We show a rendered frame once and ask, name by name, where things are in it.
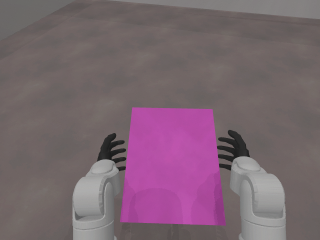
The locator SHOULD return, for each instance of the right robot hand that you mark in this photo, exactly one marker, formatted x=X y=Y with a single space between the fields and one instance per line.
x=239 y=149

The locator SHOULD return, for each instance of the left robot hand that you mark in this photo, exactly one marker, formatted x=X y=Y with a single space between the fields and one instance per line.
x=106 y=153

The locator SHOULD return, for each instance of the robot left forearm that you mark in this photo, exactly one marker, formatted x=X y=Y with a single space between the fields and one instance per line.
x=93 y=209

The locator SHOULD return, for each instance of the carton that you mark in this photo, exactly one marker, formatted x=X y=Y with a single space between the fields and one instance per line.
x=172 y=173

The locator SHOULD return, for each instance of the robot right forearm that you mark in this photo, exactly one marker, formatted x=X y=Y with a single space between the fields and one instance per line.
x=262 y=201

